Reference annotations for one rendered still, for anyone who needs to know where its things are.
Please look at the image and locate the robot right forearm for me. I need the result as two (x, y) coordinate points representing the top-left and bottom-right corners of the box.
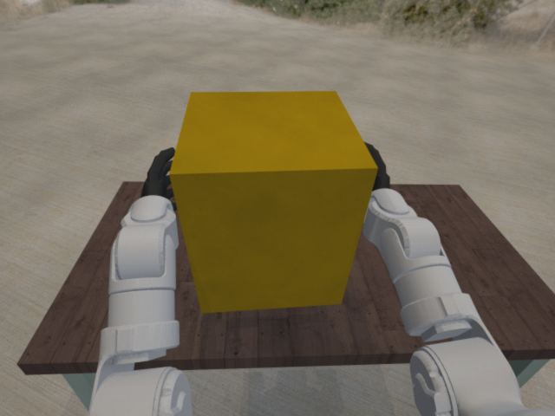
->
(362, 188), (522, 402)

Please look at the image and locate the robot left forearm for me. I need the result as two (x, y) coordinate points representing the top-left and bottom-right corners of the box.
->
(88, 195), (180, 416)

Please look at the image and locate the robot right upper arm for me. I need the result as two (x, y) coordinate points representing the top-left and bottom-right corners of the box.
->
(410, 337), (555, 416)

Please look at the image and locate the robot left upper arm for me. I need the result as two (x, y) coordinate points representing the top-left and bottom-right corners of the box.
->
(89, 367), (193, 416)

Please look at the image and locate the carton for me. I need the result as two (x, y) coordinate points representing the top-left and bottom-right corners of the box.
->
(169, 91), (378, 314)

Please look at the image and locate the robot right hand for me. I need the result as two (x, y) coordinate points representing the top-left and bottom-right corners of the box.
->
(364, 142), (390, 191)

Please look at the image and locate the table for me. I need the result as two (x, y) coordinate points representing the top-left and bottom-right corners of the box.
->
(17, 181), (555, 410)

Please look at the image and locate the robot left hand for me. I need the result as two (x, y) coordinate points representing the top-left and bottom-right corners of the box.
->
(140, 147), (177, 211)

